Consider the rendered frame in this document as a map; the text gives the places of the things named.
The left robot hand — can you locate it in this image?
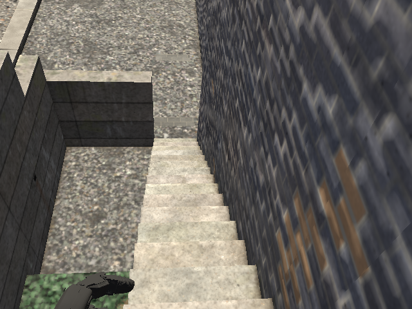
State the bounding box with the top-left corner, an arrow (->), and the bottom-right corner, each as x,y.
54,272 -> 135,309

